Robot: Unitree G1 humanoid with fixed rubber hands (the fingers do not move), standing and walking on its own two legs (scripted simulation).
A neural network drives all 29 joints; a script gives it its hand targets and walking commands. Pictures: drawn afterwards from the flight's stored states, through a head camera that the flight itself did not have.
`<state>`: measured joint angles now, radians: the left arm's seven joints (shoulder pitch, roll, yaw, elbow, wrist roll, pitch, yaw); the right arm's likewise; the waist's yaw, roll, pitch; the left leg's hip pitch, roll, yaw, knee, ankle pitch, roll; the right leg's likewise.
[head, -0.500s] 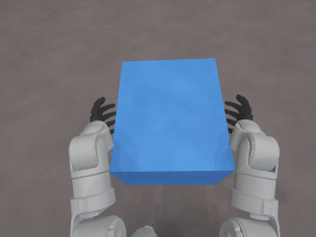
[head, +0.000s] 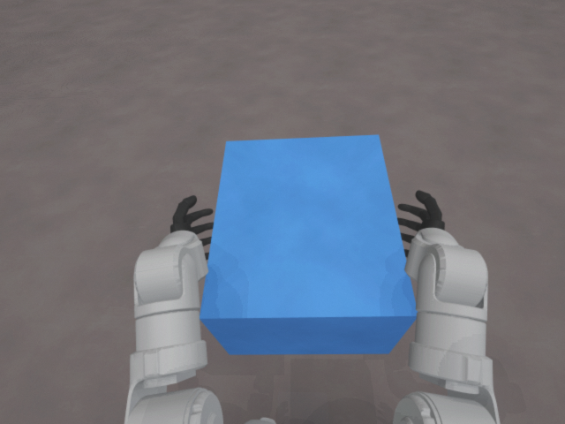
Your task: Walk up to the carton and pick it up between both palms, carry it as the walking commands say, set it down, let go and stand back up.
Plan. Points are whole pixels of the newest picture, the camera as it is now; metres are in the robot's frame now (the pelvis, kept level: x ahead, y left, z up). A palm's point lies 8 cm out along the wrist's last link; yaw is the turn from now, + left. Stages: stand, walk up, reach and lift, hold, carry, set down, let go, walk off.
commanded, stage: carry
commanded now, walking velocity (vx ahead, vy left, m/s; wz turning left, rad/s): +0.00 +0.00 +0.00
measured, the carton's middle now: (304, 243) +0.38 +0.00 +0.03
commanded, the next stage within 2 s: none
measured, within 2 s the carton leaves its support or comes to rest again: neither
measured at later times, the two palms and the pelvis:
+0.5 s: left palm (188, 248) +0.32 +0.16 +0.10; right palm (430, 246) +0.32 -0.16 +0.10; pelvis +0.00 +0.00 +0.00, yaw +0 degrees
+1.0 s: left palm (189, 244) +0.33 +0.17 +0.09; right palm (424, 240) +0.33 -0.16 +0.10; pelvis +0.00 +0.00 +0.00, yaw +0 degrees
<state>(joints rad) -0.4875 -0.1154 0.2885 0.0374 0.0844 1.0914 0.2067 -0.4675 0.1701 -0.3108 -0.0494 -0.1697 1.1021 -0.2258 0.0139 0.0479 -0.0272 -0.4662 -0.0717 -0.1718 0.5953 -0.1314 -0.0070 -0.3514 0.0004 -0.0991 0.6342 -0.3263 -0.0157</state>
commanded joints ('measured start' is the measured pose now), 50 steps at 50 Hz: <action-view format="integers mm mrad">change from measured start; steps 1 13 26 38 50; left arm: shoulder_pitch -755 -825 -815 -813 -759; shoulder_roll -930 -912 -944 -962 -964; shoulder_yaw -707 -711 -714 -722 -734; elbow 19 -40 11 13 39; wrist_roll -314 -309 -324 -315 -289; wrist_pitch -28 -39 -47 -70 -81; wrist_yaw -248 -245 -259 -276 -279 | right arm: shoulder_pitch -778 -831 -823 -812 -743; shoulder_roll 830 857 865 887 855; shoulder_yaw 681 668 687 699 667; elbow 51 48 87 110 142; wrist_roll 377 377 385 385 363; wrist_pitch -27 -39 -45 -69 -83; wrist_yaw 254 256 261 281 294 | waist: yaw -4 -9 -4 -3 -6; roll -1 -6 -35 9 124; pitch -467 -433 -473 -490 -424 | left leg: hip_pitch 51 69 126 140 121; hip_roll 124 113 131 112 147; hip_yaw -147 -120 -132 -95 -172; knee -238 -167 -128 -51 -167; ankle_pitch -288 -158 47 147 71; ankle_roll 16 39 34 49 49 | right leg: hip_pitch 256 140 180 232 164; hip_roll -38 -100 -65 -77 -34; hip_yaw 107 125 111 105 63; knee -104 -83 -49 -45 48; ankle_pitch -210 -217 -91 -6 -156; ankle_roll -12 -1 -17 -19 0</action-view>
